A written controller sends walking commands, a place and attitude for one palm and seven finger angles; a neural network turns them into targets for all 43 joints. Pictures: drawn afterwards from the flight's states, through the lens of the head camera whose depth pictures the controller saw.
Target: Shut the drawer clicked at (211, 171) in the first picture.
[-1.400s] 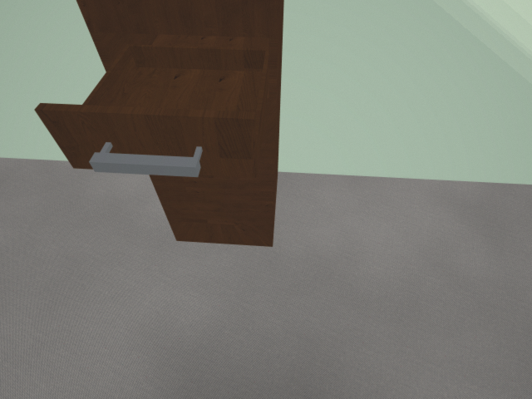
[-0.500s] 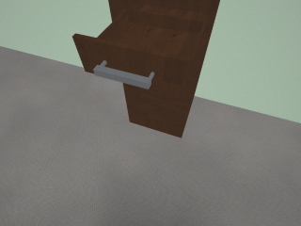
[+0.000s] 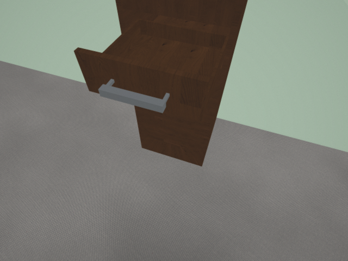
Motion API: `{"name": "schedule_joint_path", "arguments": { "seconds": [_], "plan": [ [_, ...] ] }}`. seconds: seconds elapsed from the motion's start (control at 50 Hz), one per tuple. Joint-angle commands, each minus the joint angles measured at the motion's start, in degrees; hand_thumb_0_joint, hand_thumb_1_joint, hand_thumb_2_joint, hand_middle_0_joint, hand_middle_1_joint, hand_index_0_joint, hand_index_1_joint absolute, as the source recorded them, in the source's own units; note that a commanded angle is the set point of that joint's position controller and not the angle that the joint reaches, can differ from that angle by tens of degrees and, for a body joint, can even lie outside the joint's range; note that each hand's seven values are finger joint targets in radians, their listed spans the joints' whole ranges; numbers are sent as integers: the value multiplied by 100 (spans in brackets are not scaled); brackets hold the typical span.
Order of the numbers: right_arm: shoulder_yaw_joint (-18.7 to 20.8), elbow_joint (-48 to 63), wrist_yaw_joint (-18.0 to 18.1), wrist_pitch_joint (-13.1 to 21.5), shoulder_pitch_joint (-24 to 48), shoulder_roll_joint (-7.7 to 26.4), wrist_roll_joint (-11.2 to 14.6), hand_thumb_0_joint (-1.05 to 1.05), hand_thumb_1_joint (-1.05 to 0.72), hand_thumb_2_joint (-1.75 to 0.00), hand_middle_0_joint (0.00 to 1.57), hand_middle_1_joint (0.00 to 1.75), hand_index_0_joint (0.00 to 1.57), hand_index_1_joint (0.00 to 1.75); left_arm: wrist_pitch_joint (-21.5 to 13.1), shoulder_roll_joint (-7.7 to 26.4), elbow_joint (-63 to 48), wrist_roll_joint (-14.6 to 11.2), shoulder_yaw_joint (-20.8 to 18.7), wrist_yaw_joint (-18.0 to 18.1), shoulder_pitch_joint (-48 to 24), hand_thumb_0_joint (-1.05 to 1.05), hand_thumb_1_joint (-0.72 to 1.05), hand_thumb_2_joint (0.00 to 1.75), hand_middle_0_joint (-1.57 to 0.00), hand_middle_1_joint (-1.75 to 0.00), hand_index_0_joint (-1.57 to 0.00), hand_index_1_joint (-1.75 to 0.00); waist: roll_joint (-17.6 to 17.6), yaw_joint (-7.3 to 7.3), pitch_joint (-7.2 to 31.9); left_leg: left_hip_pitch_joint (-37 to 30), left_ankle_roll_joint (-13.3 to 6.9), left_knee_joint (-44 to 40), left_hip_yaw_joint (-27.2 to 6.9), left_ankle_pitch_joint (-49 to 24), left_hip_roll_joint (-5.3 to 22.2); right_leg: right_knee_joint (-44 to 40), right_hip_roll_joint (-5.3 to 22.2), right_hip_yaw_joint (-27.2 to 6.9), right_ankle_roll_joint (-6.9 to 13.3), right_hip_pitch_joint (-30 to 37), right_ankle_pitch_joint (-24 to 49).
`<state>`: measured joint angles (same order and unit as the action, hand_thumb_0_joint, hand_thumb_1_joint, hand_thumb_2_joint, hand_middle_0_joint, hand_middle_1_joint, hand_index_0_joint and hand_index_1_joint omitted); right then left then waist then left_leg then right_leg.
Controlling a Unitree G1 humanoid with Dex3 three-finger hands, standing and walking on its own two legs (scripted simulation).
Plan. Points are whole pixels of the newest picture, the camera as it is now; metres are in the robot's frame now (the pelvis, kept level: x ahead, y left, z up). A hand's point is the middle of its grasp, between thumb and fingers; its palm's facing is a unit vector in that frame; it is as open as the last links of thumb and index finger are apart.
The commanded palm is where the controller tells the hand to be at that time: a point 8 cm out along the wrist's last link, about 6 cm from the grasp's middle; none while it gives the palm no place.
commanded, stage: look at it before walking up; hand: left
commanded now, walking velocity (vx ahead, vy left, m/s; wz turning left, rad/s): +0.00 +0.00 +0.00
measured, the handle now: (135, 93) +0.53 +0.14 +0.07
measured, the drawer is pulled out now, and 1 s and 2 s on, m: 0.29 0.29 0.29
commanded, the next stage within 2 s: turn to face it in 0.54 s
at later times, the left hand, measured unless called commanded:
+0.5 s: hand out of the picture +0.01 +0.21 -0.17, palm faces +0.05 -0.97 -0.23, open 7.4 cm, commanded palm none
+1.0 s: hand out of the picture +0.05 +0.22 -0.17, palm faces -0.06 -0.96 -0.27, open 7.4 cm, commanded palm none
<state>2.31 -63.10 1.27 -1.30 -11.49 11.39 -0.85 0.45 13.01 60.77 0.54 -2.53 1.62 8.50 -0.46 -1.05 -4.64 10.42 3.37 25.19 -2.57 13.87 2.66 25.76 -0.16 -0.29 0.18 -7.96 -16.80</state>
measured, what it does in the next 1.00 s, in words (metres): stands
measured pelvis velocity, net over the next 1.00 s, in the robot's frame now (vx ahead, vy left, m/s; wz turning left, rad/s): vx -0.02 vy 0.00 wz -0.09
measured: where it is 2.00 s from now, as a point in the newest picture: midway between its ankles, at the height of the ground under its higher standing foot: outside the picture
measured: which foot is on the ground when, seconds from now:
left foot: down 0.00-1.00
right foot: down 0.00-1.00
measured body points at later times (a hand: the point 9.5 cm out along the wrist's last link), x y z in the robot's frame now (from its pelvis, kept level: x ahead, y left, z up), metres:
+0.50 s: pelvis -0.01 +0.01 +0.00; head +0.02 +0.02 +0.45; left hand +0.00 +0.26 -0.16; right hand +0.04 -0.23 -0.15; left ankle +0.00 +0.16 -0.74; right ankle -0.03 -0.12 -0.74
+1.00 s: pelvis -0.02 +0.00 -0.01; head +0.03 +0.00 +0.44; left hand +0.06 +0.27 -0.15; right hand +0.00 -0.25 -0.16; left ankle +0.00 +0.16 -0.74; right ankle -0.03 -0.12 -0.74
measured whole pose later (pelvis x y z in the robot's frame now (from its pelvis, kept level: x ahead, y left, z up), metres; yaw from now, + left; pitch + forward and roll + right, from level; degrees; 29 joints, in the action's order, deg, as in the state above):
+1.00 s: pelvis -0.02 +0.00 -0.01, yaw -5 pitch +0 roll +0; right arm 3.2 -59.0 1.8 -1.9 -10.3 11.7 -1.2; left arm 3.0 14.1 57.6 1.4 -4.2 -0.2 9.9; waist 0.0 0.2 -6.4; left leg 14.7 3.2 30.9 2.0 15.9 4.6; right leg 32.5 -2.1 -5.0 0.2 -15.0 -17.4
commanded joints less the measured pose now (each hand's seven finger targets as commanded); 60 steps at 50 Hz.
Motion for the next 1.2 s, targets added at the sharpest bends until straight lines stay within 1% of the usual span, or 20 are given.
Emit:
{"name": "schedule_joint_path", "arguments": {
  "seconds": [0.0,0.08,0.1,0.2,0.28,0.3,0.62,0.68,0.82,0.9,0.94,0.98,1.02,1.04,1.08,1.1,1.12,1.14,1.16,1.18],
  "plan": [
    [127,305,52,70,-199,604,17,0,-90,-90,20,30,20,30,-17,774,-241,-14,-176,54,417,0,90,90,-20,-30,-20,-30,95,116,434,95,-262,26,-177,-1626,282,-113,697,-191,161,169,1869],
    [125,303,56,81,-203,555,21,0,-90,-90,20,30,20,30,-28,711,-273,-9,-149,49,384,0,90,90,-20,-30,-20,-30,-12,107,442,-15,-286,-7,-238,-1584,274,-178,630,-199,138,59,1663],
    [120,284,55,82,-211,593,13,0,-90,-90,20,30,20,30,-27,697,-269,-13,-138,49,350,0,90,90,-20,-30,-20,-30,142,85,415,8,-283,-25,-259,-1538,290,-203,645,-207,131,33,1572],
    [104,252,58,108,-217,575,20,0,-90,-90,20,30,20,30,-46,671,-204,-7,-114,38,381,0,90,90,-20,-30,-20,-30,162,79,422,-99,-299,-146,-280,-1493,307,-322,611,-190,104,16,1424],
    [113,235,70,124,-168,585,30,0,-90,-90,20,30,20,30,-66,655,-139,0,-104,29,436,0,90,90,-20,-30,-20,-30,14,80,284,-165,-310,-263,-264,-1303,296,-479,564,-229,96,-71,1239],
    [109,223,69,123,-171,598,28,0,-90,-90,20,30,20,30,-60,649,-113,0,-91,27,422,0,90,90,-20,-30,-20,-30,134,62,221,-134,-302,-297,-267,-1226,291,-525,583,-224,87,-99,1150],
    [109,204,69,180,-4,922,23,0,-90,-90,20,30,20,30,-98,905,-13,12,-113,-19,329,0,90,90,-20,-30,-20,-30,201,80,250,-190,-315,-573,-276,-1033,314,-764,579,-260,110,41,926],
    [76,190,97,139,-161,638,18,0,-90,-90,20,30,20,30,-14,677,-12,9,-105,-17,447,0,90,90,-20,-30,-20,-30,162,92,191,-258,-281,-396,-111,-1053,339,-612,543,-387,108,-162,1164],
    [248,487,147,48,-163,977,-11,0,-90,-90,20,30,20,30,147,850,-389,55,-271,-106,269,0,90,90,-20,-30,-20,-30,252,48,195,47,-413,-182,-103,-593,692,71,367,-567,143,-603,1214],
    [322,694,161,51,-50,1061,-20,0,-90,-90,20,30,20,30,171,840,-586,74,-319,-139,319,0,90,90,-20,-30,-20,-30,423,102,361,162,-524,-118,-167,-354,872,441,231,-655,154,-717,1154],
    [330,793,159,59,20,1031,-16,0,-90,-90,20,30,20,30,168,894,-672,87,-341,-152,332,0,90,90,-20,-30,-20,-30,258,144,444,321,-469,87,0,-266,783,404,313,-859,210,-628,1351],
    [314,906,145,50,109,842,-2,0,-90,-90,20,30,20,30,139,1014,-716,104,-375,-136,403,0,90,90,-20,-30,-20,-30,-373,185,576,476,-287,628,396,74,395,-11,645,-1428,377,-465,1513],
    [260,935,125,41,118,616,34,0,-90,-90,20,30,20,30,138,1255,-699,108,-428,-91,440,0,90,90,-20,-30,-20,-30,-1098,227,538,820,-107,1540,627,905,-131,-571,1277,-2223,822,-259,2033],
    [251,947,124,37,174,607,46,0,-90,-90,20,30,20,30,146,1280,-716,116,-449,-64,461,0,90,90,-20,-30,-20,-30,-1230,282,470,1084,-107,1950,474,1454,-132,-606,1390,-2333,1023,-90,2485],
    [256,931,140,55,150,570,75,0,-90,-90,20,30,20,30,159,1156,-747,122,-458,-18,316,0,90,90,-20,-30,-20,-30,-1173,210,546,1111,-139,1842,304,1574,-56,-345,1322,-2261,1135,138,3277],
    [230,877,158,86,-78,564,103,0,-90,-90,20,30,20,30,161,1123,-799,114,-458,-9,127,0,90,90,-20,-30,-20,-30,-1135,35,617,928,-149,1169,224,1400,33,-62,1264,-2082,1048,229,3699],
    [218,788,158,121,-285,582,118,0,-90,-90,20,30,20,30,164,1087,-853,76,-435,-21,-6,0,90,90,-20,-30,-20,-30,-941,-63,736,413,-145,334,292,701,30,223,1092,-1867,846,109,3754],
    [234,707,172,176,-446,701,90,0,-90,-90,20,30,20,30,170,944,-907,22,-405,-36,-54,0,90,90,-20,-30,-20,-30,-495,-146,805,-480,-248,-349,127,-443,297,574,722,-1527,520,-572,3130],
    [309,727,214,212,-470,1159,-9,0,-90,-90,20,30,20,30,189,631,-1019,-34,-352,-76,60,0,90,90,-20,-30,-20,-30,977,-106,830,-1028,-642,-670,-1001,-1455,1336,1380,-40,-783,83,-1493,1278],
    [359,778,241,188,-549,1321,-56,0,-90,-90,20,30,20,30,194,552,-1084,-37,-314,-71,-64,0,90,90,-20,-30,-20,-30,1523,-158,688,-786,-1212,-921,-1682,-2268,2260,2561,-295,-316,-113,-1858,-1537]
  ]
}}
